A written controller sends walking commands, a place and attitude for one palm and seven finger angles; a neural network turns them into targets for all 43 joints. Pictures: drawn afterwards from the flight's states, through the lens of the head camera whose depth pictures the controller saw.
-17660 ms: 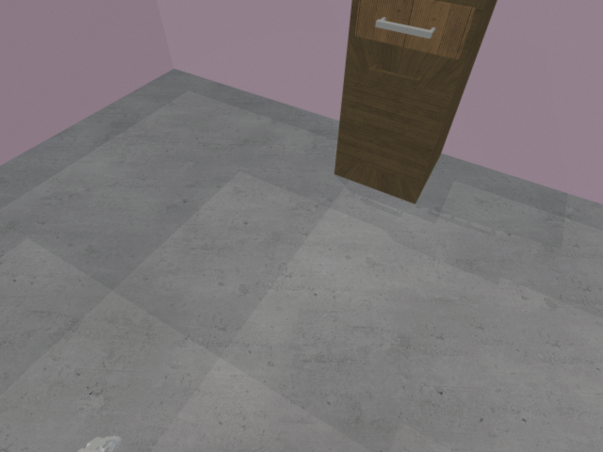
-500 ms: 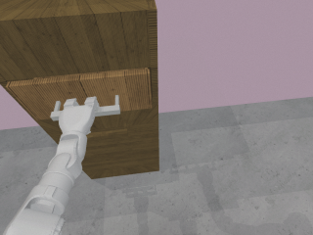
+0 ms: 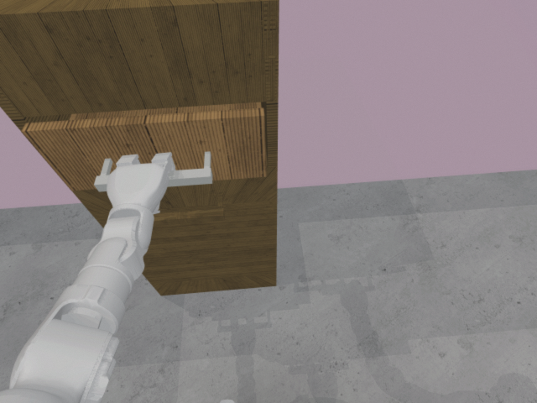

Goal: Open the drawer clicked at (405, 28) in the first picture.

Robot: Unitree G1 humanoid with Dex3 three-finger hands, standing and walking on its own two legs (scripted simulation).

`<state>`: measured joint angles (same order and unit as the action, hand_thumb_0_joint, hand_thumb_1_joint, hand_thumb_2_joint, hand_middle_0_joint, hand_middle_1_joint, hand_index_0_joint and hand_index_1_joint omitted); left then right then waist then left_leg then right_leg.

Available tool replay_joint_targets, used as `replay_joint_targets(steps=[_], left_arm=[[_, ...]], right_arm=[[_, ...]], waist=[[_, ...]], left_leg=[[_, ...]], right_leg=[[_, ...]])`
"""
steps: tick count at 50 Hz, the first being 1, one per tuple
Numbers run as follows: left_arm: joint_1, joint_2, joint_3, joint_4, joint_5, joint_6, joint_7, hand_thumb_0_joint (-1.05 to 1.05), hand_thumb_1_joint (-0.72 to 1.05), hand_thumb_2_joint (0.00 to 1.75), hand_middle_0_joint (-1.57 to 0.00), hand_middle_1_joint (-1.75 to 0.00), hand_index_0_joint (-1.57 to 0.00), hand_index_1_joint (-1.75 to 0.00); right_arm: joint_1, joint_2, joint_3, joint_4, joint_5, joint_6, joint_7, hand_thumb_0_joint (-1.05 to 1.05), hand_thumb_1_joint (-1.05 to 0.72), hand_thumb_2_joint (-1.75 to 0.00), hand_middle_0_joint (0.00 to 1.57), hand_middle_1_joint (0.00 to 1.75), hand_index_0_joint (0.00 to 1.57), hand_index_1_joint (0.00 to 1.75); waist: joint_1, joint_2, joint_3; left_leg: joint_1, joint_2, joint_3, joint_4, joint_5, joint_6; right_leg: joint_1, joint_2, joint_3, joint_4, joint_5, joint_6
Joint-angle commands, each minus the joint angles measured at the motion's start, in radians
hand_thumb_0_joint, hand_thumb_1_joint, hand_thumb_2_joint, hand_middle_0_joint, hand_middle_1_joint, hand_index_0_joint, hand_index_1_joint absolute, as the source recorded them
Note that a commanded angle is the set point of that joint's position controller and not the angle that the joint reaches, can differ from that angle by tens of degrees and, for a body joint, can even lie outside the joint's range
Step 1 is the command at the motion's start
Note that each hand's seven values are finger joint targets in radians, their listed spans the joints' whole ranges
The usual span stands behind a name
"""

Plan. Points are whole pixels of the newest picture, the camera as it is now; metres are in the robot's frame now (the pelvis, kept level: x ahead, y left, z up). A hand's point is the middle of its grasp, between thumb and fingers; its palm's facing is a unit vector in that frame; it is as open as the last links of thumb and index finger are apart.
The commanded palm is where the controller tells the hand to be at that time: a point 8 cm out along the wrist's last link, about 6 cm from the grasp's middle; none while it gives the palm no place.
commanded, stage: pull the drawer open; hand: left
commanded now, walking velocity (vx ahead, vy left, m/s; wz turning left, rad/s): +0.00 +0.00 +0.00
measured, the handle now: (156, 170) +0.49 +0.19 +0.04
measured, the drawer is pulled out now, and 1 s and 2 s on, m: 0.03 0.11 0.23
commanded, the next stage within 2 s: none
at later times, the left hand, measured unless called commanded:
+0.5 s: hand (147, 237) +0.37 +0.19 +0.01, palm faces +0.00 -0.09 -1.00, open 5.6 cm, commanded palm +0.33 +0.20 +0.07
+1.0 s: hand (145, 244) +0.36 +0.19 +0.01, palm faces -0.04 -0.07 -1.00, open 5.5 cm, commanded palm +0.32 +0.21 +0.07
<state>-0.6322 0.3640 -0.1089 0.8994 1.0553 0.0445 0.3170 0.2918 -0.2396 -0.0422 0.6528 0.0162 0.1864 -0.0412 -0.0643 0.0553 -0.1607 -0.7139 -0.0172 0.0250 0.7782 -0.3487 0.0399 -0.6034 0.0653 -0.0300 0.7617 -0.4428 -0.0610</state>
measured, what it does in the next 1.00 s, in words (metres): stands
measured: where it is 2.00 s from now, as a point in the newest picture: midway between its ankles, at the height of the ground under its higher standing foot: outside the picture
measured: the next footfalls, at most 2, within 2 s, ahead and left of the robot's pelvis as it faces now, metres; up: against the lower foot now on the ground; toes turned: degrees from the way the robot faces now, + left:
none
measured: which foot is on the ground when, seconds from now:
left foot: down 0.00-1.00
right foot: down 0.00-1.00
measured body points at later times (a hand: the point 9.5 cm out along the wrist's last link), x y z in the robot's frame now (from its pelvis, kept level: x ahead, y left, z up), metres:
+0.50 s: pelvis +0.01 +0.01 +0.01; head +0.06 -0.01 +0.46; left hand +0.37 +0.20 +0.07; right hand +0.10 -0.26 -0.12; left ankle +0.01 +0.10 -0.70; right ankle -0.05 -0.08 -0.70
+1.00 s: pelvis +0.00 +0.00 +0.01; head +0.03 -0.03 +0.45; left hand +0.35 +0.20 +0.07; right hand +0.14 -0.24 -0.12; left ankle +0.01 +0.10 -0.70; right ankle -0.05 -0.08 -0.70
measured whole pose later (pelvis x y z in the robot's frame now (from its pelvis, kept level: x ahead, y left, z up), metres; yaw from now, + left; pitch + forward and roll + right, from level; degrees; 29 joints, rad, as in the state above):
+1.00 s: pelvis +0.00 +0.00 +0.01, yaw +0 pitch +12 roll +0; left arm -0.32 0.31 -0.15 0.56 1.04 0.08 0.30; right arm 0.18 -0.22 -0.02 0.63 0.02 0.19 -0.04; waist 0.00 0.05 -0.14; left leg -0.61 -0.02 0.03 0.74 -0.34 0.03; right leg -0.51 0.06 -0.02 0.74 -0.44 -0.07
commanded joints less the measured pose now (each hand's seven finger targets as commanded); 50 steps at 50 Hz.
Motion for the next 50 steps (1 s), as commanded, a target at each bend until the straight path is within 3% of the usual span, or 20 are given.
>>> replay_joint_targets(steps=[1,4,5,10,11,14,21,23,25,27,30,33,36,37,39,44,45,47,48,50], left_arm=[[-0.403,0.206,0.063,-0.151,-0.005,-0.004,0.040,0.00,0.90,0.90,-0.40,-1.35,-0.40,-1.35],[-0.384,0.199,0.066,-0.154,-0.005,-0.011,0.046,0.00,0.90,0.90,-0.40,-1.35,-0.40,-1.35],[-0.321,0.202,0.085,-0.158,-0.012,-0.015,0.047,0.00,0.90,0.90,-0.40,-1.35,-0.40,-1.35],[-0.080,0.181,0.095,-0.256,-0.039,-0.025,0.038,0.00,0.90,0.90,-0.40,-1.35,-0.40,-1.35],[-0.059,0.148,0.066,-0.305,-0.044,-0.024,0.038,0.00,0.90,0.90,-0.40,-1.35,-0.40,-1.35],[0.084,0.148,0.084,-0.375,-0.055,-0.001,0.043,0.00,0.90,0.90,-0.40,-1.35,-0.40,-1.35],[0.285,0.079,0.037,-0.614,-0.050,0.083,0.064,0.00,0.90,0.90,-0.40,-1.35,-0.40,-1.35],[0.322,0.080,0.040,-0.650,-0.048,0.109,0.062,0.00,0.90,0.90,-0.40,-1.35,-0.40,-1.35],[0.386,0.050,0.015,-0.730,-0.047,0.125,0.060,0.00,0.90,0.90,-0.40,-1.35,-0.40,-1.35],[0.067,0.115,0.032,-0.666,-0.021,0.139,0.068,0.00,0.90,0.90,-0.40,-1.35,-0.40,-1.35],[0.069,0.102,0.022,-0.593,0.007,0.152,0.067,0.00,0.90,0.90,-0.40,-1.35,-0.40,-1.35],[0.017,0.090,0.004,-0.587,-0.005,0.149,0.046,0.00,0.90,0.90,-0.40,-1.35,-0.40,-1.35],[0.008,0.080,0.001,-0.537,-0.013,0.127,0.024,0.00,0.90,0.90,-0.40,-1.35,-0.40,-1.35],[-0.004,0.119,0.037,-0.536,-0.011,0.115,0.020,0.00,0.90,0.90,-0.40,-1.35,-0.40,-1.35],[-0.032,0.083,0.001,-0.540,-0.010,0.095,0.015,0.00,0.90,0.90,-0.40,-1.35,-0.40,-1.35],[-0.046,0.139,0.048,-0.473,-0.003,0.058,0.021,0.00,0.90,0.90,-0.40,-1.35,-0.40,-1.35],[-0.007,0.116,0.037,-0.472,-0.009,0.054,0.020,0.00,0.90,0.90,-0.40,-1.35,-0.40,-1.35],[0.079,0.160,0.089,-0.492,-0.018,0.047,0.023,0.00,0.90,0.90,-0.40,-1.35,-0.40,-1.35],[0.123,0.140,0.074,-0.520,-0.027,0.045,0.022,0.00,0.90,0.90,-0.40,-1.35,-0.40,-1.35],[0.226,0.130,0.081,-0.540,-0.045,0.046,0.020,0.00,0.90,0.90,-0.40,-1.35,-0.40,-1.35]], right_arm=[[0.075,-0.138,-0.055,-0.076,-0.003,-0.026,-0.012,0.00,-0.90,-0.90,0.20,0.30,0.20,0.30],[0.085,-0.138,-0.060,-0.071,-0.004,-0.030,-0.008,0.00,-0.90,-0.90,0.20,0.30,0.20,0.30],[0.084,-0.137,-0.062,-0.079,-0.004,-0.031,-0.006,0.00,-0.90,-0.90,0.20,0.30,0.20,0.30],[0.041,-0.139,-0.062,-0.112,0.002,-0.028,0.008,0.00,-0.90,-0.90,0.20,0.30,0.20,0.30],[0.026,-0.137,-0.062,-0.119,0.005,-0.030,0.011,0.00,-0.90,-0.90,0.20,0.30,0.20,0.30],[-0.003,-0.143,-0.063,-0.132,0.011,-0.035,0.016,0.00,-0.90,-0.90,0.20,0.30,0.20,0.30],[-0.083,-0.136,-0.061,-0.159,0.010,-0.051,0.034,0.00,-0.90,-0.90,0.20,0.30,0.20,0.30],[-0.105,-0.137,-0.055,-0.160,0.008,-0.050,0.036,0.00,-0.90,-0.90,0.20,0.30,0.20,0.30],[-0.133,-0.130,-0.052,-0.176,0.006,-0.056,0.043,0.00,-0.90,-0.90,0.20,0.30,0.20,0.30],[-0.117,-0.141,-0.043,-0.123,0.003,-0.046,0.022,0.00,-0.90,-0.90,0.20,0.30,0.20,0.30],[-0.133,-0.126,-0.037,-0.125,0.001,-0.043,0.010,0.00,-0.90,-0.90,0.20,0.30,0.20,0.30],[-0.145,-0.120,-0.035,-0.125,0.000,-0.034,0.002,0.00,-0.90,-0.90,0.20,0.30,0.20,0.30],[-0.159,-0.114,-0.028,-0.129,-0.002,-0.028,-0.007,0.00,-0.90,-0.90,0.20,0.30,0.20,0.30],[-0.158,-0.118,-0.028,-0.125,-0.004,-0.026,-0.011,0.00,-0.90,-0.90,0.20,0.30,0.20,0.30],[-0.162,-0.108,-0.024,-0.134,-0.004,-0.027,-0.013,0.00,-0.90,-0.90,0.20,0.30,0.20,0.30],[-0.151,-0.106,-0.022,-0.133,-0.005,-0.028,-0.023,0.00,-0.90,-0.90,0.20,0.30,0.20,0.30],[-0.151,-0.104,-0.024,-0.139,-0.004,-0.031,-0.021,0.00,-0.90,-0.90,0.20,0.30,0.20,0.30],[-0.151,-0.111,-0.029,-0.146,-0.005,-0.030,-0.020,0.00,-0.90,-0.90,0.20,0.30,0.20,0.30],[-0.152,-0.108,-0.027,-0.159,-0.004,-0.031,-0.017,0.00,-0.90,-0.90,0.20,0.30,0.20,0.30],[-0.161,-0.109,-0.026,-0.169,0.002,-0.035,-0.014,0.00,-0.90,-0.90,0.20,0.30,0.20,0.30]], waist=[[-0.022,-0.038,-0.332],[-0.015,-0.031,-0.356],[0.009,-0.026,-0.372],[0.055,-0.047,-0.358],[0.050,-0.033,-0.348],[0.063,-0.082,-0.312],[0.073,-0.026,-0.280],[0.070,-0.062,-0.273],[0.082,-0.036,-0.275],[0.014,-0.071,-0.211],[0.050,-0.029,-0.234],[0.049,-0.038,-0.285],[0.047,-0.080,-0.247],[0.053,-0.090,-0.265],[0.052,-0.062,-0.260],[0.054,-0.081,-0.245],[0.062,-0.081,-0.245],[0.085,-0.096,-0.291],[0.095,-0.083,-0.302],[0.100,-0.095,-0.267]], left_leg=[[0.261,-0.019,-0.011,-0.023,0.328,0.024],[0.271,-0.016,-0.012,-0.023,0.334,0.026],[0.278,-0.016,-0.011,-0.031,0.341,0.024],[0.269,-0.015,0.001,-0.059,0.362,0.023],[0.283,-0.014,0.001,-0.066,0.367,0.023],[0.282,-0.011,0.005,-0.085,0.365,0.024],[0.395,0.001,-0.007,-0.096,0.473,0.015],[0.410,0.006,-0.015,-0.095,0.501,0.014],[0.442,0.008,-0.018,-0.090,0.547,0.012],[0.406,0.001,-0.023,-0.076,0.466,0.010],[0.425,-0.008,-0.025,-0.080,0.449,0.005],[0.448,-0.014,-0.023,-0.068,0.471,0.007],[0.409,-0.023,-0.019,-0.067,0.435,0.009],[0.407,-0.021,-0.020,-0.063,0.446,0.008],[0.394,-0.028,-0.016,-0.060,0.420,0.010],[0.322,-0.035,-0.012,-0.057,0.336,0.012],[0.320,-0.037,-0.010,-0.060,0.329,0.013],[0.316,-0.036,-0.007,-0.064,0.339,0.012],[0.309,-0.038,-0.003,-0.068,0.340,0.013],[0.286,-0.038,0.001,-0.079,0.318,0.011]], right_leg=[[0.090,-0.011,0.050,-0.102,0.459,0.030],[0.092,-0.008,0.052,-0.101,0.454,0.029],[0.112,-0.006,0.049,-0.100,0.453,0.025],[0.193,-0.006,0.059,-0.113,0.525,0.024],[0.191,-0.006,0.058,-0.119,0.531,0.023],[0.219,-0.005,0.056,-0.132,0.544,0.026],[0.193,-0.001,0.036,-0.129,0.549,0.021],[0.196,-0.002,0.034,-0.126,0.562,0.024],[0.194,-0.003,0.028,-0.119,0.576,0.024],[0.136,-0.003,0.028,-0.120,0.537,0.026],[0.129,-0.004,0.025,-0.113,0.493,0.017],[0.158,-0.012,0.033,-0.110,0.538,0.018],[0.162,-0.017,0.034,-0.115,0.552,0.022],[0.175,-0.019,0.041,-0.112,0.565,0.021],[0.167,-0.023,0.042,-0.110,0.563,0.022],[0.174,-0.028,0.058,-0.115,0.527,0.027],[0.177,-0.028,0.058,-0.119,0.523,0.027],[0.229,-0.029,0.071,-0.121,0.555,0.026],[0.254,-0.035,0.076,-0.117,0.593,0.029],[0.269,-0.037,0.079,-0.126,0.615,0.034]])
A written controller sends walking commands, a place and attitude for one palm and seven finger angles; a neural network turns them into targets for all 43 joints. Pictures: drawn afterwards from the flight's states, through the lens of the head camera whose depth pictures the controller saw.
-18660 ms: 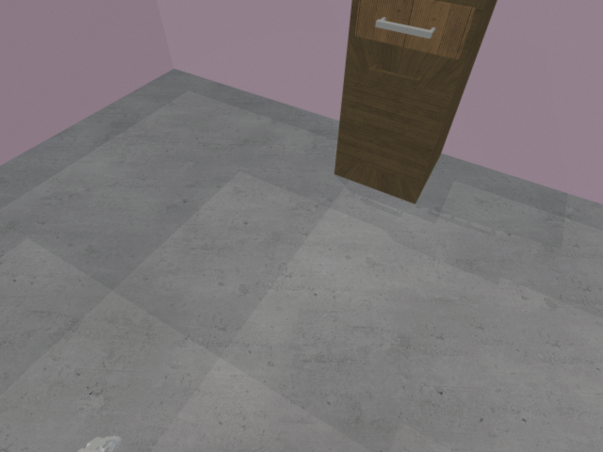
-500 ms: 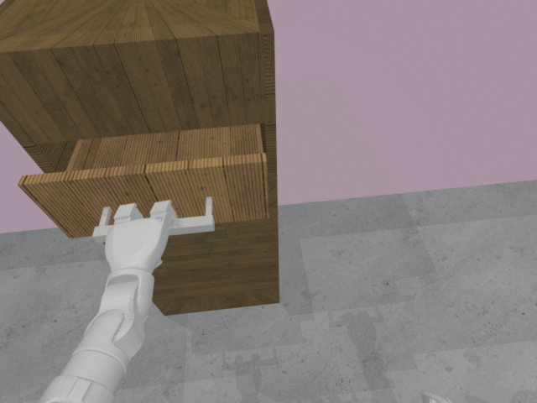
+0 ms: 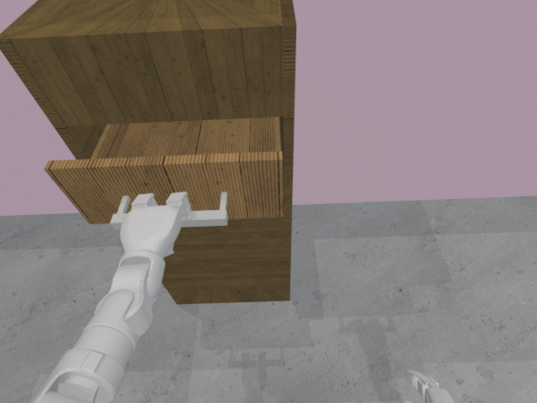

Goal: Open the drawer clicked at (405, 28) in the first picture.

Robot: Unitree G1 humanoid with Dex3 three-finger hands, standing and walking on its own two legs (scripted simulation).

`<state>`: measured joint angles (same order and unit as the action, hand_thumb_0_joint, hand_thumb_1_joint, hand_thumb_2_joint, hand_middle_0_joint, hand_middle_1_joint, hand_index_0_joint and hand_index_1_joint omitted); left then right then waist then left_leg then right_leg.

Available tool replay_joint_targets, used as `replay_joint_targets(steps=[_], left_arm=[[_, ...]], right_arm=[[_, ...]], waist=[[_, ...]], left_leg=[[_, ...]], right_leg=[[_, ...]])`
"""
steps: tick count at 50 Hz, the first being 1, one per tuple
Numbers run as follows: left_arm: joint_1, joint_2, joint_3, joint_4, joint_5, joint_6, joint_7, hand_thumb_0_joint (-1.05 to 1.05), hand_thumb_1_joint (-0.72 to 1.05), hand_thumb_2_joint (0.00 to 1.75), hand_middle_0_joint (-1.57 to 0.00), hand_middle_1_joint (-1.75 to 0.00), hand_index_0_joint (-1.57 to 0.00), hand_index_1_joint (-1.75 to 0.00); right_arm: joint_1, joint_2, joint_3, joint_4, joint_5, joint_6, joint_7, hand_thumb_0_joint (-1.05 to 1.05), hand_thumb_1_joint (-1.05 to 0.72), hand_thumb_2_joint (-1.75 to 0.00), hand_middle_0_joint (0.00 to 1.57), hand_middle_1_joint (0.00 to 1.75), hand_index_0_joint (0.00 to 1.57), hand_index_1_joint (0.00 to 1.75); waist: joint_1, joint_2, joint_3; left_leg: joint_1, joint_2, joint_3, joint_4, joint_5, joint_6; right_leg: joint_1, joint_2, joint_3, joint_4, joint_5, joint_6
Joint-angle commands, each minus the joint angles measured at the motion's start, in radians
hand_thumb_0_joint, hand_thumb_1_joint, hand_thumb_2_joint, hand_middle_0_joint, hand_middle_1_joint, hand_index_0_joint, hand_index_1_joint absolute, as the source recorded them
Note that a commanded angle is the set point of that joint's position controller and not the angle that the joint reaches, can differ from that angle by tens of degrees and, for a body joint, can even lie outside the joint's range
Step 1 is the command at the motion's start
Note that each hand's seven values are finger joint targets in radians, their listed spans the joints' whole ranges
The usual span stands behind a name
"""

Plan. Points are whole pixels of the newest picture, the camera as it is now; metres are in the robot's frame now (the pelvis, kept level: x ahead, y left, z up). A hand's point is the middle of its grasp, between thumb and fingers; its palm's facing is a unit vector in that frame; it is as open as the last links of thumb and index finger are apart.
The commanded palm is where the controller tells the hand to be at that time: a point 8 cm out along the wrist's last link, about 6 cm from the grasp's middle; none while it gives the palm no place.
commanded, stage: pull the drawer open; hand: left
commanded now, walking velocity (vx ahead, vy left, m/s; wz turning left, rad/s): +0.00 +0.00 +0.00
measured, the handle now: (172, 209) +0.42 +0.19 +0.03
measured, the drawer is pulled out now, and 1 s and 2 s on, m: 0.11 0.23 0.30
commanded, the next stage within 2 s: open the thumb to release the handle in 1.54 s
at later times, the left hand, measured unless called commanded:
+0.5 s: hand (153, 303) +0.26 +0.19 +0.01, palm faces +0.02 -0.12 -0.99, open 5.6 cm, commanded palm +0.24 +0.20 +0.06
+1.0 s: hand (149, 322) +0.23 +0.19 +0.01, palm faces -0.02 -0.15 -0.99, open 5.7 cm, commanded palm +0.18 +0.20 +0.06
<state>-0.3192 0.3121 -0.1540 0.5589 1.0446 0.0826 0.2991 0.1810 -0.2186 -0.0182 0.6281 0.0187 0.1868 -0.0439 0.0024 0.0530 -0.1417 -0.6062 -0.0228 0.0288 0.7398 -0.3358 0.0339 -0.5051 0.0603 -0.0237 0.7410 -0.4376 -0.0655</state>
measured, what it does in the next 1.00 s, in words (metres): stands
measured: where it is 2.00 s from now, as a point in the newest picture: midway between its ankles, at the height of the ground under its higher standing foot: outside the picture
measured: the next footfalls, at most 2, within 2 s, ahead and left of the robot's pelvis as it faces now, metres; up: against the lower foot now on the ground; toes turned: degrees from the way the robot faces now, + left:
none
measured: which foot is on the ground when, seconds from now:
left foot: down 0.00-1.00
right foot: down 0.00-1.00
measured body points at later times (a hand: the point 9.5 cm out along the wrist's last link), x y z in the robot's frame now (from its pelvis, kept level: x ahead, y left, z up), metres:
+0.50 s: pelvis +0.01 +0.00 +0.00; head +0.03 -0.03 +0.45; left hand +0.26 +0.19 +0.06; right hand +0.20 -0.24 -0.10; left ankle +0.01 +0.10 -0.71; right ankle -0.05 -0.08 -0.71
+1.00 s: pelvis +0.00 -0.01 +0.00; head +0.02 -0.05 +0.45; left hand +0.23 +0.19 +0.07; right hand +0.18 -0.25 -0.10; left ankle +0.01 +0.10 -0.71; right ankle -0.05 -0.08 -0.71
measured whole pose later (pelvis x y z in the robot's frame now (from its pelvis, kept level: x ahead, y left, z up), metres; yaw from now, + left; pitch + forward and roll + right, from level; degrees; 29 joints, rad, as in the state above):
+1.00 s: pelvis +0.00 -0.01 +0.00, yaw -2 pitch +8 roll +2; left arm 0.32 0.32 -0.11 -0.02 1.01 0.08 0.32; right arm 0.14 -0.25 -0.01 0.56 -0.01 0.14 0.02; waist 0.02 0.05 -0.12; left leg -0.52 -0.01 0.06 0.72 -0.34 0.01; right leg -0.45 0.07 0.01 0.75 -0.44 -0.08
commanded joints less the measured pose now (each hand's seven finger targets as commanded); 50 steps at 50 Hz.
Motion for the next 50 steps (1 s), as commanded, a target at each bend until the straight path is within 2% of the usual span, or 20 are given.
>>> replay_joint_targets(steps=[1,3,6,7,9,12,14,17,19,20,22,23,25,27,28,31,36,38,43,50], left_arm=[[-0.062,0.200,0.145,-0.229,-0.037,0.004,0.038,0.00,0.90,0.90,-0.40,-1.35,-0.40,-1.35],[0.093,0.202,0.163,-0.283,-0.050,0.003,0.039,0.00,0.90,0.90,-0.40,-1.35,-0.40,-1.35],[0.216,0.169,0.138,-0.408,-0.059,0.008,0.049,0.00,0.90,0.90,-0.40,-1.35,-0.40,-1.35],[0.278,0.194,0.169,-0.420,-0.063,0.014,0.053,0.00,0.90,0.90,-0.40,-1.35,-0.40,-1.35],[0.330,0.162,0.137,-0.484,-0.063,0.028,0.062,0.00,0.90,0.90,-0.40,-1.35,-0.40,-1.35],[0.420,0.182,0.162,-0.568,-0.060,0.048,0.084,0.00,0.90,0.90,-0.40,-1.35,-0.40,-1.35],[0.470,0.159,0.139,-0.621,-0.051,0.059,0.096,0.00,0.90,0.90,-0.40,-1.35,-0.40,-1.35],[0.528,0.160,0.143,-0.696,-0.046,0.071,0.109,0.00,0.90,0.90,-0.40,-1.35,-0.40,-1.35],[0.601,0.117,0.101,-0.744,-0.039,0.073,0.116,0.00,0.90,0.90,-0.40,-1.35,-0.40,-1.35],[0.633,0.109,0.092,-0.755,-0.039,0.072,0.116,0.00,0.90,0.90,-0.40,-1.35,-0.40,-1.35],[0.272,0.149,0.106,-0.696,-0.005,0.076,0.130,0.00,0.90,0.90,-0.40,-1.35,-0.40,-1.35],[0.276,0.151,0.113,-0.677,0.013,0.076,0.139,0.00,0.90,0.90,-0.40,-1.35,-0.40,-1.35],[0.305,0.108,0.072,-0.636,0.015,0.084,0.137,0.00,0.90,0.90,-0.40,-1.35,-0.40,-1.35],[0.260,0.131,0.083,-0.638,0.008,0.088,0.126,0.00,0.90,0.90,-0.40,-1.35,-0.40,-1.35],[0.243,0.108,0.051,-0.632,0.008,0.090,0.116,0.00,0.90,0.90,-0.40,-1.35,-0.40,-1.35],[0.205,0.125,0.060,-0.586,0.005,0.084,0.089,0.00,0.90,0.90,-0.40,-1.35,-0.40,-1.35],[0.151,0.129,0.055,-0.542,-0.004,0.058,0.051,0.00,0.90,0.90,-0.40,-1.35,-0.40,-1.35],[0.281,0.166,0.106,-0.550,-0.014,0.040,0.043,0.00,0.90,0.90,-0.40,-1.35,-0.40,-1.35],[0.562,0.155,0.120,-0.665,-0.040,-0.004,0.034,0.00,0.90,0.90,-0.40,-1.35,-0.40,-1.35],[0.836,0.135,0.129,-0.863,-0.048,-0.029,0.084,0.00,0.90,0.90,-0.40,-1.35,-0.40,-1.35]], right_arm=[[-0.053,-0.133,-0.050,-0.147,0.000,-0.036,-0.008,0.00,-0.90,-0.90,0.20,0.30,0.20,0.30],[-0.064,-0.133,-0.051,-0.166,0.001,-0.045,-0.001,0.00,-0.90,-0.90,0.20,0.30,0.20,0.30],[-0.078,-0.135,-0.058,-0.179,0.004,-0.059,0.015,0.00,-0.90,-0.90,0.20,0.30,0.20,0.30],[-0.085,-0.139,-0.056,-0.183,0.004,-0.062,0.019,0.00,-0.90,-0.90,0.20,0.30,0.20,0.30],[-0.095,-0.139,-0.057,-0.190,0.004,-0.068,0.026,0.00,-0.90,-0.90,0.20,0.30,0.20,0.30],[-0.114,-0.142,-0.058,-0.192,0.001,-0.077,0.035,0.00,-0.90,-0.90,0.20,0.30,0.20,0.30],[-0.128,-0.139,-0.057,-0.197,-0.002,-0.080,0.044,0.00,-0.90,-0.90,0.20,0.30,0.20,0.30],[-0.148,-0.138,-0.055,-0.203,-0.008,-0.084,0.053,0.00,-0.90,-0.90,0.20,0.30,0.20,0.30],[-0.162,-0.128,-0.050,-0.215,-0.012,-0.088,0.065,0.00,-0.90,-0.90,0.20,0.30,0.20,0.30],[-0.166,-0.125,-0.047,-0.220,-0.013,-0.089,0.070,0.00,-0.90,-0.90,0.20,0.30,0.20,0.30],[-0.161,-0.138,-0.044,-0.169,-0.020,-0.077,0.048,0.00,-0.90,-0.90,0.20,0.30,0.20,0.30],[-0.162,-0.133,-0.045,-0.174,-0.023,-0.081,0.042,0.00,-0.90,-0.90,0.20,0.30,0.20,0.30],[-0.172,-0.120,-0.040,-0.173,-0.022,-0.085,0.037,0.00,-0.90,-0.90,0.20,0.30,0.20,0.30],[-0.185,-0.118,-0.037,-0.170,-0.019,-0.080,0.029,0.00,-0.90,-0.90,0.20,0.30,0.20,0.30],[-0.191,-0.113,-0.033,-0.169,-0.019,-0.078,0.028,0.00,-0.90,-0.90,0.20,0.30,0.20,0.30],[-0.207,-0.104,-0.023,-0.162,-0.018,-0.075,0.016,0.00,-0.90,-0.90,0.20,0.30,0.20,0.30],[-0.213,-0.097,-0.010,-0.159,-0.020,-0.073,0.001,0.00,-0.90,-0.90,0.20,0.30,0.20,0.30],[-0.219,-0.093,-0.008,-0.178,-0.020,-0.080,0.001,0.00,-0.90,-0.90,0.20,0.30,0.20,0.30],[-0.228,-0.093,-0.005,-0.217,-0.023,-0.094,0.027,0.00,-0.90,-0.90,0.20,0.30,0.20,0.30],[-0.218,-0.108,-0.026,-0.248,-0.034,-0.101,0.074,0.00,-0.90,-0.90,0.20,0.30,0.20,0.30]], waist=[[0.038,-0.105,-0.284],[0.058,-0.105,-0.287],[0.059,-0.083,-0.282],[0.065,-0.097,-0.270],[0.057,-0.090,-0.234],[0.066,-0.048,-0.236],[0.060,-0.032,-0.214],[0.065,-0.032,-0.224],[0.068,-0.018,-0.220],[0.068,-0.046,-0.205],[-0.003,-0.052,-0.145],[0.020,-0.033,-0.156],[0.029,-0.050,-0.182],[0.035,-0.051,-0.210],[0.036,-0.059,-0.212],[0.038,-0.092,-0.190],[0.041,-0.077,-0.160],[0.075,-0.089,-0.188],[0.103,-0.081,-0.179],[0.097,-0.066,-0.161]], left_leg=[[0.171,-0.030,-0.004,-0.046,0.305,0.016],[0.159,-0.032,0.002,-0.056,0.309,0.013],[0.186,-0.026,0.006,-0.065,0.320,0.013],[0.174,-0.026,0.003,-0.069,0.321,0.010],[0.176,-0.026,0.007,-0.074,0.305,0.011],[0.207,-0.021,0.004,-0.072,0.341,0.007],[0.230,-0.016,0.001,-0.066,0.358,0.007],[0.262,-0.009,-0.007,-0.056,0.391,0.005],[0.285,-0.005,-0.014,-0.043,0.427,0.004],[0.284,-0.003,-0.018,-0.037,0.429,0.004],[0.264,-0.004,-0.029,-0.025,0.337,0.006],[0.271,-0.006,-0.028,-0.030,0.310,0.006],[0.291,-0.008,-0.029,-0.028,0.307,0.006],[0.304,-0.013,-0.031,-0.029,0.317,0.004],[0.306,-0.016,-0.030,-0.031,0.316,0.006],[0.284,-0.025,-0.028,-0.034,0.302,0.008],[0.257,-0.033,-0.024,-0.049,0.246,0.011],[0.246,-0.038,-0.020,-0.053,0.256,0.009],[0.202,-0.044,-0.017,-0.057,0.261,0.000],[0.188,-0.035,-0.013,-0.022,0.269,0.005]], right_leg=[[0.178,-0.030,0.074,-0.104,0.612,0.039],[0.226,-0.038,0.086,-0.101,0.690,0.043],[0.219,-0.034,0.083,-0.104,0.681,0.043],[0.229,-0.031,0.084,-0.104,0.681,0.039],[0.207,-0.030,0.080,-0.108,0.654,0.041],[0.199,-0.021,0.080,-0.101,0.638,0.030],[0.162,-0.015,0.071,-0.093,0.610,0.027],[0.148,-0.009,0.063,-0.083,0.582,0.020],[0.125,-0.009,0.053,-0.067,0.581,0.021],[0.116,-0.008,0.047,-0.063,0.581,0.023],[0.027,-0.005,0.048,-0.072,0.505,0.025],[0.018,-0.003,0.044,-0.073,0.455,0.024],[0.027,-0.004,0.038,-0.075,0.439,0.023],[0.054,-0.007,0.050,-0.079,0.457,0.021],[0.061,-0.012,0.049,-0.078,0.470,0.025],[0.079,-0.019,0.060,-0.092,0.499,0.032],[0.089,-0.030,0.076,-0.120,0.464,0.038],[0.151,-0.038,0.100,-0.119,0.532,0.040],[0.209,-0.057,0.127,-0.097,0.694,0.048],[0.151,-0.044,0.110,-0.070,0.635,0.036]])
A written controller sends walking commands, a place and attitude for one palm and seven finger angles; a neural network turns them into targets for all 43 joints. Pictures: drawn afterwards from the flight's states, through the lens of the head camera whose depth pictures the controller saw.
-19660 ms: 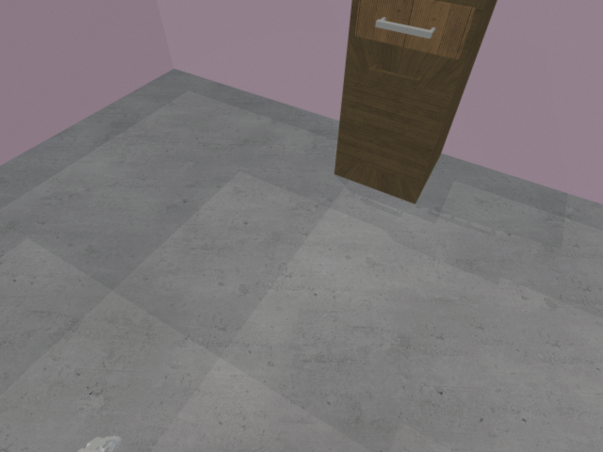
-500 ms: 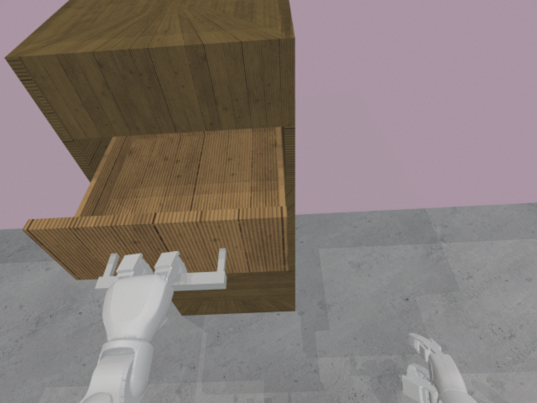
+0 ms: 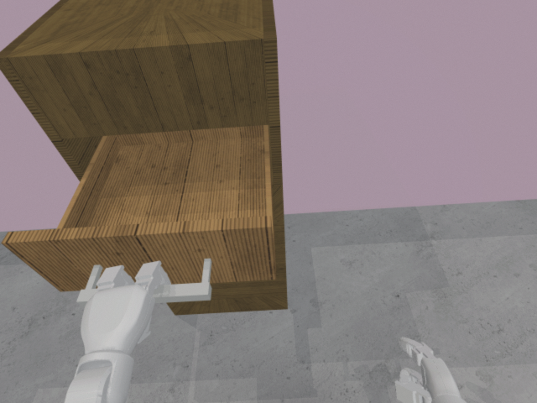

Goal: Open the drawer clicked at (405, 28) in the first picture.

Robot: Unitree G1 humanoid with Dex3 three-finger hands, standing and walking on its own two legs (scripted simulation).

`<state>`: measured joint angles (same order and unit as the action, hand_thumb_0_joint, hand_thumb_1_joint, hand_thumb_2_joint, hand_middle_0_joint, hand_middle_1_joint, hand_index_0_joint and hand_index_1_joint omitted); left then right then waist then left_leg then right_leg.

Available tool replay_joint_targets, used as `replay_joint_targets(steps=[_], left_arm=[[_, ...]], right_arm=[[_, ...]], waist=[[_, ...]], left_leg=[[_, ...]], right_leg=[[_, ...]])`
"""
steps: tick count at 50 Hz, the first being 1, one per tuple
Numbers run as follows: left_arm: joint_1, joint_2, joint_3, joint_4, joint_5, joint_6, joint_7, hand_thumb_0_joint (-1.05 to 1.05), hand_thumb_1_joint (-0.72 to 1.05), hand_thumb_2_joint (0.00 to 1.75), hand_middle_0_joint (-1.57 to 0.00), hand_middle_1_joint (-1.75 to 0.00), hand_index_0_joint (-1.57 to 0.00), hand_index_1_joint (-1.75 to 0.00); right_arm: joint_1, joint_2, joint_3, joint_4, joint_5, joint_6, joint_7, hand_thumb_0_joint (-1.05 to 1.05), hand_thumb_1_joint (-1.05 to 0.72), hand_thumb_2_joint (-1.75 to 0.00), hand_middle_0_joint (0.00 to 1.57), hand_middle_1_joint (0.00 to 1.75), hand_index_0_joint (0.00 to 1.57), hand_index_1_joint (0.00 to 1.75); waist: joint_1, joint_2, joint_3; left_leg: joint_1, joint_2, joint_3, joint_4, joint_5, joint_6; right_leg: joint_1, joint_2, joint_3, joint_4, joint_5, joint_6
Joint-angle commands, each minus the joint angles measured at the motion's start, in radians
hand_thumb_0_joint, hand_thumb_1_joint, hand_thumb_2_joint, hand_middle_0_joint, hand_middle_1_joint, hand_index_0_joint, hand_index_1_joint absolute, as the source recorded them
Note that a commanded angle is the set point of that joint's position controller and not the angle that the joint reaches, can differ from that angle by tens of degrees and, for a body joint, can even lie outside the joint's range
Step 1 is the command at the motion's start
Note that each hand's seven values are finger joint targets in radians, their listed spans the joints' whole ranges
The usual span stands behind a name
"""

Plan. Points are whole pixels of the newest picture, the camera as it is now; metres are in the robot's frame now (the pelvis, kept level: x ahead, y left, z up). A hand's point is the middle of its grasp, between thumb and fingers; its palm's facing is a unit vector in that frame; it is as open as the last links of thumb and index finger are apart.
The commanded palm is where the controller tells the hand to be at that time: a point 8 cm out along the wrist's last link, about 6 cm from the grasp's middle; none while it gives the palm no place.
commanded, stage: pull the drawer open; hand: left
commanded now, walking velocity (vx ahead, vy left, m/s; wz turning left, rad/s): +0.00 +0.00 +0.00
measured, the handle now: (148, 281) +0.29 +0.21 +0.03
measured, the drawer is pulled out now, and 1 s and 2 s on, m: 0.23 0.30 0.30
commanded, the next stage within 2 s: open the thumb to release the handle in 0.54 s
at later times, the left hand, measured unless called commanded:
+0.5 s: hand (128, 378) +0.16 +0.20 +0.01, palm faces +0.01 -0.15 -0.99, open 5.9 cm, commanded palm +0.11 +0.21 +0.06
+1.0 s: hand (123, 370) +0.17 +0.21 +0.01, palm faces +0.01 -0.13 -0.99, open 9.1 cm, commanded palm +0.14 +0.21 +0.06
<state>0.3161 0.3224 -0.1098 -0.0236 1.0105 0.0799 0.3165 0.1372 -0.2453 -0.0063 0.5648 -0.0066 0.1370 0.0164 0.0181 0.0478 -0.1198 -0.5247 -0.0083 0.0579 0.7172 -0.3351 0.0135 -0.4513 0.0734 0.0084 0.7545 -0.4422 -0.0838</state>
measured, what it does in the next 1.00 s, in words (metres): stands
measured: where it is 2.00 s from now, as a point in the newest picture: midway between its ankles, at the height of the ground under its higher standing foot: outside the picture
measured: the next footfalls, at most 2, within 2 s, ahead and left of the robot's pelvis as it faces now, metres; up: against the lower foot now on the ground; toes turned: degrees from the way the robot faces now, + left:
none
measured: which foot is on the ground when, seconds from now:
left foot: down 0.00-1.00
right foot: down 0.00-1.00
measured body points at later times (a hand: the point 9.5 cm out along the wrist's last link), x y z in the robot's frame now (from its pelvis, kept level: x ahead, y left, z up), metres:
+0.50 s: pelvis +0.00 +0.00 -0.02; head +0.02 -0.04 +0.43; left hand +0.15 +0.21 +0.06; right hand +0.23 -0.19 -0.11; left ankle +0.01 +0.12 -0.71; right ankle -0.04 -0.07 -0.71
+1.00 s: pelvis +0.00 -0.01 -0.01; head +0.02 -0.05 +0.43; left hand +0.16 +0.22 +0.06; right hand +0.21 -0.22 -0.12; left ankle +0.01 +0.12 -0.71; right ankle -0.04 -0.07 -0.71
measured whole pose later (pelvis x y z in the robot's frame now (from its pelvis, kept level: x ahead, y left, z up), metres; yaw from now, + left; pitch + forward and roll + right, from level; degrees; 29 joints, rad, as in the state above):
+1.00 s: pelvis +0.00 -0.01 -0.01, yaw +2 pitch +9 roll +1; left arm 0.52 0.33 -0.11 -0.18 1.02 0.04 0.38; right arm 0.14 -0.25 -0.01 0.54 -0.03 0.14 0.03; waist 0.07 0.07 -0.13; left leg -0.61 -0.02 0.02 0.83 -0.38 0.01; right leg -0.51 0.06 -0.03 0.86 -0.50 -0.09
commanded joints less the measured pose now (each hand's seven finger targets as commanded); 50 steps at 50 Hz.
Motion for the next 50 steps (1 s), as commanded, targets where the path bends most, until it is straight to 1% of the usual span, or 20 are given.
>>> replay_joint_targets(steps=[1,6,7,10,12,14,16,21,26,31,32,33,34,36,38,41,43,44,49,50], left_arm=[[0.248,0.141,0.106,-0.286,-0.015,-0.030,0.077,0.00,0.90,0.90,-0.40,-1.35,-0.40,-1.35],[0.355,0.146,0.131,-0.341,0.000,-0.053,0.137,0.00,0.90,0.90,-0.40,-1.35,-0.40,-1.35],[0.381,0.153,0.144,-0.350,-0.003,-0.056,0.148,0.00,0.90,0.90,-0.40,-1.35,-0.40,-1.35],[0.442,0.132,0.126,-0.384,0.006,-0.065,0.174,0.00,0.90,0.90,-0.40,-1.35,-0.40,-1.35],[0.496,0.155,0.157,-0.400,0.002,-0.068,0.190,0.00,0.90,0.90,-0.40,-1.35,-0.40,-1.35],[0.492,0.117,0.109,-0.402,0.004,-0.062,0.191,0.00,0.90,0.90,-0.40,-1.35,-0.40,-1.35],[0.565,0.122,0.122,-0.399,-0.004,-0.059,0.186,0.00,0.90,0.90,-0.40,-1.35,-0.40,-1.35],[0.525,0.141,0.128,-0.403,-0.014,-0.044,0.164,0.00,0.90,0.90,-0.40,-1.35,-0.40,-1.35],[0.499,0.152,0.141,-0.396,-0.009,-0.047,0.153,0.00,0.90,0.90,-0.40,-1.35,-0.40,-1.35],[0.511,0.149,0.139,-0.402,-0.008,-0.062,0.154,0.00,0.90,0.90,-0.40,-1.35,-0.40,-1.35],[0.191,0.160,0.122,-0.374,0.023,-0.046,0.159,0.00,0.90,0.90,-0.40,-1.35,-0.40,-1.35],[0.181,0.185,0.171,-0.396,0.031,-0.054,0.172,0.00,0.83,0.87,-0.40,-1.34,-0.40,-1.34],[0.257,0.149,0.138,-0.323,0.031,-0.051,0.176,0.00,0.76,0.84,-0.39,-1.34,-0.39,-1.34],[0.286,0.136,0.127,-0.325,0.007,-0.049,0.165,0.00,0.62,0.78,-0.38,-1.32,-0.38,-1.32],[0.270,0.128,0.098,-0.345,-0.008,-0.043,0.144,0.00,0.48,0.72,-0.37,-1.30,-0.37,-1.30],[0.236,0.109,0.047,-0.341,-0.003,-0.042,0.112,0.00,0.27,0.63,-0.35,-1.28,-0.35,-1.28],[0.255,0.115,0.050,-0.327,0.004,-0.048,0.103,0.00,0.13,0.57,-0.35,-1.27,-0.35,-1.27],[0.244,0.097,0.024,-0.330,0.003,-0.049,0.096,0.00,0.06,0.54,-0.34,-1.26,-0.34,-1.26],[0.204,0.123,0.057,-0.305,0.007,-0.059,0.094,0.00,-0.29,0.39,-0.32,-1.22,-0.32,-1.22],[0.169,0.131,0.066,-0.311,0.009,-0.064,0.095,0.00,-0.36,0.36,-0.31,-1.22,-0.31,-1.22]], right_arm=[[-0.170,-0.082,-0.039,-0.187,-0.009,-0.051,0.016,0.00,-0.90,-0.90,0.20,0.30,0.20,0.30],[-0.164,-0.088,-0.049,-0.191,-0.019,-0.051,0.033,0.00,-0.90,-0.90,0.20,0.30,0.20,0.30],[-0.163,-0.091,-0.050,-0.192,-0.022,-0.050,0.036,0.00,-0.90,-0.90,0.20,0.30,0.20,0.30],[-0.164,-0.089,-0.051,-0.204,-0.025,-0.047,0.049,0.00,-0.90,-0.90,0.20,0.30,0.20,0.30],[-0.169,-0.091,-0.049,-0.212,-0.024,-0.045,0.051,0.00,-0.90,-0.90,0.20,0.30,0.20,0.30],[-0.171,-0.086,-0.046,-0.219,-0.026,-0.042,0.059,0.00,-0.90,-0.90,0.20,0.30,0.20,0.30],[-0.172,-0.079,-0.040,-0.229,-0.019,-0.044,0.059,0.00,-0.90,-0.90,0.20,0.30,0.20,0.30],[-0.178,-0.074,-0.020,-0.237,-0.018,-0.039,0.052,0.00,-0.90,-0.90,0.20,0.30,0.20,0.30],[-0.170,-0.071,-0.013,-0.235,-0.019,-0.043,0.046,0.00,-0.90,-0.90,0.20,0.30,0.20,0.30],[-0.165,-0.076,-0.017,-0.234,-0.022,-0.045,0.049,0.00,-0.90,-0.90,0.20,0.30,0.20,0.30],[-0.162,-0.088,-0.017,-0.194,-0.033,-0.031,0.037,0.00,-0.90,-0.90,0.20,0.30,0.20,0.30],[-0.152,-0.080,-0.031,-0.204,-0.040,-0.035,0.028,0.00,-0.90,-0.90,0.20,0.30,0.20,0.30],[-0.144,-0.071,-0.031,-0.202,-0.034,-0.043,0.022,0.00,-0.90,-0.90,0.20,0.30,0.20,0.30],[-0.144,-0.076,-0.037,-0.205,-0.026,-0.045,0.020,0.00,-0.90,-0.90,0.20,0.30,0.20,0.30],[-0.152,-0.079,-0.034,-0.202,-0.025,-0.044,0.018,0.00,-0.90,-0.90,0.20,0.30,0.20,0.30],[-0.149,-0.078,-0.035,-0.197,-0.023,-0.045,0.012,0.00,-0.90,-0.90,0.20,0.30,0.20,0.30],[-0.149,-0.077,-0.028,-0.197,-0.024,-0.049,0.015,0.00,-0.90,-0.90,0.20,0.30,0.20,0.30],[-0.148,-0.077,-0.030,-0.199,-0.021,-0.048,0.014,0.00,-0.90,-0.90,0.20,0.30,0.20,0.30],[-0.146,-0.075,-0.029,-0.197,-0.020,-0.049,0.008,0.00,-0.90,-0.90,0.20,0.30,0.20,0.30],[-0.147,-0.077,-0.029,-0.194,-0.025,-0.049,0.007,0.00,-0.90,-0.90,0.20,0.30,0.20,0.30]], waist=[[0.084,-0.071,-0.177],[0.083,-0.031,-0.166],[0.084,-0.052,-0.170],[0.085,-0.038,-0.170],[0.092,-0.041,-0.185],[0.077,-0.060,-0.145],[0.098,-0.062,-0.170],[0.084,-0.107,-0.137],[0.086,-0.055,-0.140],[0.085,-0.055,-0.149],[0.013,-0.065,-0.131],[0.051,-0.041,-0.174],[0.051,-0.038,-0.159],[0.057,-0.065,-0.186],[0.055,-0.086,-0.207],[0.041,-0.082,-0.154],[0.053,-0.091,-0.157],[0.045,-0.073,-0.132],[0.045,-0.093,-0.105],[0.046,-0.107,-0.125]], left_leg=[[0.094,-0.050,-0.042,0.007,0.262,0.024],[0.083,-0.046,-0.049,0.051,0.263,0.024],[0.083,-0.044,-0.053,0.057,0.271,0.024],[0.080,-0.040,-0.058,0.079,0.266,0.023],[0.080,-0.039,-0.062,0.096,0.278,0.022],[0.070,-0.038,-0.067,0.105,0.239,0.025],[0.065,-0.035,-0.062,0.106,0.251,0.025],[0.036,-0.040,-0.060,0.107,0.222,0.027],[0.060,-0.039,-0.058,0.101,0.231,0.027],[0.060,-0.038,-0.058,0.105,0.256,0.025],[0.058,-0.043,-0.071,0.111,0.214,0.029],[0.090,-0.043,-0.067,0.116,0.210,0.027],[0.076,-0.046,-0.065,0.115,0.207,0.029],[0.076,-0.046,-0.066,0.107,0.224,0.029],[0.083,-0.048,-0.065,0.101,0.235,0.033],[0.082,-0.045,-0.066,0.089,0.220,0.037],[0.088,-0.044,-0.064,0.083,0.225,0.037],[0.081,-0.042,-0.064,0.074,0.203,0.037],[0.069,-0.042,-0.066,0.065,0.156,0.037],[0.071,-0.044,-0.064,0.071,0.150,0.037]], right_leg=[[0.092,-0.055,0.076,-0.076,0.630,0.053],[0.012,-0.043,0.073,-0.036,0.575,0.038],[0.009,-0.042,0.076,-0.033,0.586,0.035],[-0.036,-0.037,0.067,-0.008,0.534,0.032],[-0.039,-0.036,0.077,-0.003,0.540,0.029],[-0.088,-0.036,0.067,0.000,0.479,0.033],[-0.059,-0.035,0.068,0.005,0.492,0.035],[-0.038,-0.048,0.087,-0.010,0.553,0.049],[-0.034,-0.049,0.089,-0.019,0.555,0.049],[-0.026,-0.053,0.089,-0.012,0.604,0.052],[-0.093,-0.052,0.089,-0.015,0.559,0.050],[-0.091,-0.047,0.099,-0.023,0.512,0.048],[-0.072,-0.046,0.080,-0.021,0.522,0.049],[-0.036,-0.050,0.079,-0.020,0.568,0.053],[-0.014,-0.061,0.083,-0.028,0.602,0.062],[-0.033,-0.064,0.075,-0.047,0.565,0.066],[-0.032,-0.062,0.069,-0.050,0.542,0.063],[-0.040,-0.060,0.062,-0.055,0.502,0.060],[-0.057,-0.057,0.064,-0.078,0.415,0.055],[-0.058,-0.061,0.072,-0.086,0.405,0.060]])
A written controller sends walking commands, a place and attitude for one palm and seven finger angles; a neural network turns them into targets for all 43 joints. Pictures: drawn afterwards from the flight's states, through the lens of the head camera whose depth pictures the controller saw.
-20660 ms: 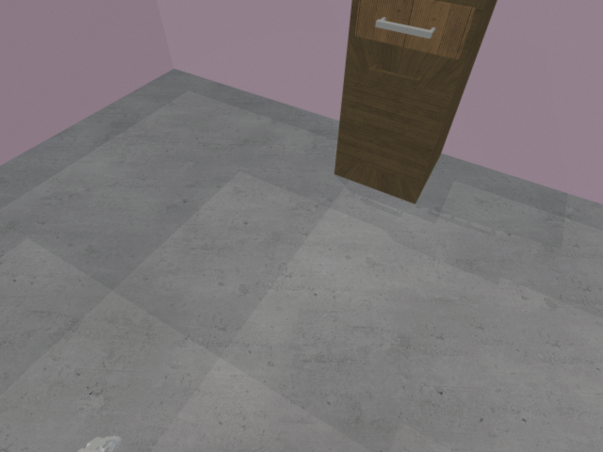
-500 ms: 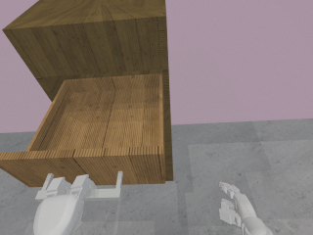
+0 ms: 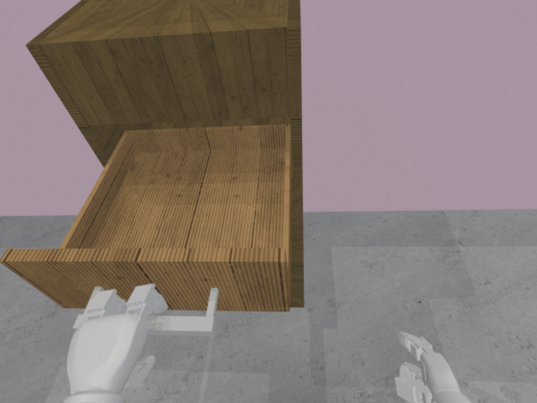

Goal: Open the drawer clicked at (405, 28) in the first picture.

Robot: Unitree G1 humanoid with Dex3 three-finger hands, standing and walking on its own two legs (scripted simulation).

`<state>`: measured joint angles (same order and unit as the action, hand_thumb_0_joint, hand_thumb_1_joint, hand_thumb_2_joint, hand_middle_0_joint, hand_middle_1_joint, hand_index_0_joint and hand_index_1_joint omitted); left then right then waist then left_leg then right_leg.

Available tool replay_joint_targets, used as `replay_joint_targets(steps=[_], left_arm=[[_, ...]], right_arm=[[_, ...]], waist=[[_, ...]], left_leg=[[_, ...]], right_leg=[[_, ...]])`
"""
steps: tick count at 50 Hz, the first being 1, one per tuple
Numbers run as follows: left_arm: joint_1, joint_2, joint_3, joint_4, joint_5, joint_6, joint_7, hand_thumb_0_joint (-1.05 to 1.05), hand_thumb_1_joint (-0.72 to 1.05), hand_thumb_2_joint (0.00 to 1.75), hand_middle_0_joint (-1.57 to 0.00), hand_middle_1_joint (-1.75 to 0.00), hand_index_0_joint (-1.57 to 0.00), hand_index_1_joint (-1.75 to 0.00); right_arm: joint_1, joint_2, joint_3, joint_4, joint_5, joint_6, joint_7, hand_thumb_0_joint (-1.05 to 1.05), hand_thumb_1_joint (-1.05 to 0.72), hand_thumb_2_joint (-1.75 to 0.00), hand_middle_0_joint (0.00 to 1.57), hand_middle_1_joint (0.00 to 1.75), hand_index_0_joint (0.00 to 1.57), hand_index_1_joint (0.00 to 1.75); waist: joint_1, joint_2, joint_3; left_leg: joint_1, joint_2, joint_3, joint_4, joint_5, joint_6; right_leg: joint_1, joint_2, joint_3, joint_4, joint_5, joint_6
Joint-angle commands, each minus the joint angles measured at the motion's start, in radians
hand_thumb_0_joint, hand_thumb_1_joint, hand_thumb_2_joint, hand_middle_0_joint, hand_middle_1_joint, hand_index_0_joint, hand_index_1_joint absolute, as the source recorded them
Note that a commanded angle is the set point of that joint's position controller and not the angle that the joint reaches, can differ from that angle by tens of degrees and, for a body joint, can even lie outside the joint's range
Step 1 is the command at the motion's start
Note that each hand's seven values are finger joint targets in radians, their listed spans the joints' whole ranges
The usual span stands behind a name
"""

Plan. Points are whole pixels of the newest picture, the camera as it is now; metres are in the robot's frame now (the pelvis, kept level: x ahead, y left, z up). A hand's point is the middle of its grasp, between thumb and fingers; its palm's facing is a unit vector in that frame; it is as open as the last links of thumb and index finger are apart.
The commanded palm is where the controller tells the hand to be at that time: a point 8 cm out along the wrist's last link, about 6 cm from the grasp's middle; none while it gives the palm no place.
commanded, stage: open the thumb to release the handle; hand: left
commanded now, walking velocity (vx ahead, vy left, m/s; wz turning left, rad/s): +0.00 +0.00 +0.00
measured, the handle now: (150, 310) +0.23 +0.20 +0.04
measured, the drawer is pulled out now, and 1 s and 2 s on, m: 0.30 0.30 0.30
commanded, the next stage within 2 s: lift the hand off the handle in 0.14 s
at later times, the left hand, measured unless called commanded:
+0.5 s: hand (136, 346) +0.19 +0.21 +0.02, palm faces +0.03 -0.14 -0.99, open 13.7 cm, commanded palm +0.17 +0.21 +0.07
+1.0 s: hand (128, 332) +0.19 +0.21 +0.07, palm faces +0.06 -0.18 -0.98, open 13.5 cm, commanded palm +0.16 +0.20 +0.14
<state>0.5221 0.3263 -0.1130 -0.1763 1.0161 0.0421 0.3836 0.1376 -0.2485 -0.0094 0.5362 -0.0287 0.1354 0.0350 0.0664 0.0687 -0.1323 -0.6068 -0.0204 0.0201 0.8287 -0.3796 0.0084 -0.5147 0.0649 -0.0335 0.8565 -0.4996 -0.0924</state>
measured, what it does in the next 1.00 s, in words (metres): stands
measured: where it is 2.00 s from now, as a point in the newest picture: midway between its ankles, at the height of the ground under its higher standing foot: outside the picture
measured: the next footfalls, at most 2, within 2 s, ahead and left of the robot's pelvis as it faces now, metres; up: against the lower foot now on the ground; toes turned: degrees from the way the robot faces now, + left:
none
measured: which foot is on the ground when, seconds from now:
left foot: down 0.00-1.00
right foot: down 0.00-1.00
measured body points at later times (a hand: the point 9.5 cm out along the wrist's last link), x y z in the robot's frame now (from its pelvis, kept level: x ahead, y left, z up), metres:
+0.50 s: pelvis -0.01 +0.01 +0.00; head +0.01 -0.03 +0.45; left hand +0.18 +0.22 +0.07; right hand +0.20 -0.20 -0.10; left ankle +0.02 +0.12 -0.70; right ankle -0.04 -0.06 -0.70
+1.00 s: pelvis -0.01 +0.02 +0.02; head -0.01 -0.03 +0.46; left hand +0.19 +0.21 +0.12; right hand +0.21 -0.19 -0.08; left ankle +0.02 +0.12 -0.70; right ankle -0.04 -0.06 -0.70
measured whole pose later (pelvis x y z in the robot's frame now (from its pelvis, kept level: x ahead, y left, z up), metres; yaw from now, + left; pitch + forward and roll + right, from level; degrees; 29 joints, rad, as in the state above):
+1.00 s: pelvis -0.01 +0.02 +0.02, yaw +0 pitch +4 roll +0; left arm 0.42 0.35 -0.20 -0.26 0.98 0.11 0.27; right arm 0.11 -0.23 0.00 0.56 -0.01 0.13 0.02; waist 0.09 0.10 -0.09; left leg -0.47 -0.02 0.02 0.72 -0.32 0.03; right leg -0.37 0.06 -0.02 0.72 -0.43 -0.07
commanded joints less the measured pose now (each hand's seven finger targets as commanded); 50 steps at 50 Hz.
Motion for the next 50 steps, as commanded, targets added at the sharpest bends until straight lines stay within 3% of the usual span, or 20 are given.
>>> replay_joint_targets(steps=[1,2,6,8,10,12,17,21,24,28,30,32,34,42,50], left_arm=[[-0.014,0.134,0.084,-0.151,0.002,-0.029,0.032,0.00,-0.43,0.33,-0.30,-1.21,-0.30,-1.21],[-0.013,0.139,0.090,-0.153,0.000,-0.027,0.034,0.00,-0.50,0.30,-0.30,-1.20,-0.30,-1.20],[-0.041,0.108,0.054,-0.140,0.004,-0.024,0.034,0.00,-0.50,0.30,-0.30,-1.20,-0.30,-1.20],[-0.083,0.117,0.061,-0.149,0.010,-0.020,0.038,0.00,-0.50,0.30,-0.30,-1.20,-0.30,-1.20],[-0.076,0.117,0.056,-0.136,0.008,-0.016,0.036,0.00,-0.50,0.30,-0.30,-1.20,-0.30,-1.20],[-0.080,0.071,0.007,-0.104,0.003,-0.003,0.029,0.00,-0.50,0.30,-0.30,-1.20,-0.30,-1.20],[-0.183,0.117,0.035,-0.083,0.020,0.013,0.027,0.00,-0.50,0.30,-0.30,-1.20,-0.30,-1.20],[-0.225,0.101,0.015,-0.055,0.018,0.022,0.019,0.00,-0.50,0.30,-0.30,-1.20,-0.30,-1.20],[-0.271,0.100,0.009,-0.031,0.017,0.030,0.016,0.00,-0.50,0.30,-0.30,-1.20,-0.30,-1.20],[-0.308,0.100,0.001,-0.068,0.017,0.033,0.013,0.00,-0.50,0.30,-0.30,-1.20,-0.30,-1.20],[-0.296,0.098,-0.012,-0.126,0.013,0.034,0.011,0.00,-0.50,0.30,-0.30,-1.20,-0.30,-1.20],[-0.300,0.130,0.018,-0.147,0.001,0.040,0.006,0.00,-0.50,0.30,-0.30,-1.20,-0.30,-1.20],[-0.302,0.113,-0.001,-0.198,-0.002,0.028,0.000,0.00,-0.50,0.30,-0.30,-1.20,-0.30,-1.20],[-0.289,0.148,0.042,-0.270,-0.016,0.036,-0.021,0.00,-0.50,0.30,-0.30,-1.20,-0.30,-1.20],[-0.251,0.124,-0.007,-0.390,-0.021,0.057,-0.076,0.00,-0.50,0.30,-0.30,-1.20,-0.30,-1.20]], right_arm=[[-0.146,-0.071,-0.029,-0.164,0.000,-0.049,-0.015,0.00,-0.90,-0.90,0.20,0.30,0.20,0.30],[-0.148,-0.073,-0.026,-0.167,0.001,-0.050,-0.014,0.00,-0.90,-0.90,0.20,0.30,0.20,0.30],[-0.149,-0.068,-0.028,-0.164,0.002,-0.047,-0.012,0.00,-0.90,-0.90,0.20,0.30,0.20,0.30],[-0.150,-0.068,-0.026,-0.163,0.000,-0.047,-0.011,0.00,-0.90,-0.90,0.20,0.30,0.20,0.30],[-0.152,-0.067,-0.025,-0.163,0.002,-0.045,-0.014,0.00,-0.90,-0.90,0.20,0.30,0.20,0.30],[-0.157,-0.067,-0.022,-0.166,0.005,-0.046,-0.014,0.00,-0.90,-0.90,0.20,0.30,0.20,0.30],[-0.156,-0.067,-0.019,-0.151,0.010,-0.043,-0.028,0.00,-0.90,-0.90,0.20,0.30,0.20,0.30],[-0.159,-0.064,-0.019,-0.141,0.015,-0.044,-0.037,0.00,-0.90,-0.90,0.20,0.30,0.20,0.30],[-0.161,-0.064,-0.018,-0.132,0.016,-0.044,-0.042,0.00,-0.90,-0.90,0.20,0.30,0.20,0.30],[-0.164,-0.065,-0.018,-0.134,0.016,-0.041,-0.040,0.00,-0.90,-0.90,0.20,0.30,0.20,0.30],[-0.172,-0.061,-0.021,-0.146,0.018,-0.041,-0.037,0.00,-0.90,-0.90,0.20,0.30,0.20,0.30],[-0.175,-0.061,-0.019,-0.148,0.018,-0.041,-0.040,0.00,-0.90,-0.90,0.20,0.30,0.20,0.30],[-0.184,-0.057,-0.018,-0.152,0.015,-0.046,-0.040,0.00,-0.90,-0.90,0.20,0.30,0.20,0.30],[-0.197,-0.060,-0.014,-0.151,0.016,-0.049,-0.032,0.00,-0.90,-0.90,0.20,0.30,0.20,0.30],[-0.216,-0.059,-0.010,-0.162,0.020,-0.046,-0.008,0.00,-0.90,-0.90,0.20,0.30,0.20,0.30]], waist=[[0.004,-0.113,-0.112],[0.006,-0.098,-0.125],[-0.002,-0.078,-0.099],[-0.001,-0.091,-0.128],[-0.001,-0.098,-0.114],[-0.013,-0.108,-0.086],[-0.013,-0.098,-0.102],[-0.012,-0.076,-0.106],[-0.019,-0.094,-0.090],[-0.013,-0.075,-0.120],[-0.004,-0.031,-0.139],[-0.005,-0.071,-0.134],[-0.001,-0.044,-0.125],[0.011,-0.038,-0.117],[0.023,-0.041,-0.098]], left_leg=[[0.152,-0.032,-0.027,-0.043,0.194,0.041],[0.157,-0.031,-0.027,-0.047,0.204,0.040],[0.164,-0.030,-0.030,-0.049,0.191,0.040],[0.179,-0.027,-0.029,-0.047,0.193,0.040],[0.171,-0.028,-0.030,-0.050,0.187,0.040],[0.159,-0.027,-0.033,-0.057,0.170,0.041],[0.172,-0.024,-0.033,-0.068,0.150,0.040],[0.181,-0.025,-0.032,-0.078,0.158,0.039],[0.185,-0.022,-0.033,-0.085,0.150,0.040],[0.213,-0.021,-0.034,-0.098,0.166,0.039],[0.248,-0.020,-0.036,-0.106,0.188,0.040],[0.252,-0.017,-0.039,-0.114,0.191,0.042],[0.274,-0.018,-0.039,-0.119,0.194,0.043],[0.331,-0.009,-0.041,-0.150,0.228,0.039],[0.384,0.003,-0.041,-0.179,0.282,0.041]], right_leg=[[0.016,-0.050,0.118,-0.189,0.467,0.066],[0.024,-0.049,0.119,-0.186,0.476,0.060],[-0.009,-0.043,0.098,-0.188,0.422,0.059],[-0.012,-0.043,0.102,-0.190,0.407,0.057],[-0.008,-0.043,0.101,-0.195,0.406,0.059],[-0.015,-0.044,0.097,-0.204,0.386,0.059],[-0.014,-0.042,0.100,-0.217,0.335,0.059],[-0.003,-0.039,0.097,-0.219,0.345,0.061],[-0.009,-0.040,0.097,-0.232,0.330,0.063],[0.004,-0.038,0.090,-0.233,0.323,0.059],[0.009,-0.035,0.080,-0.234,0.315,0.052],[0.027,-0.036,0.080,-0.248,0.316,0.054],[0.020,-0.038,0.081,-0.256,0.305,0.051],[0.046,-0.034,0.082,-0.285,0.306,0.043],[0.070,-0.038,0.064,-0.302,0.345,0.046]])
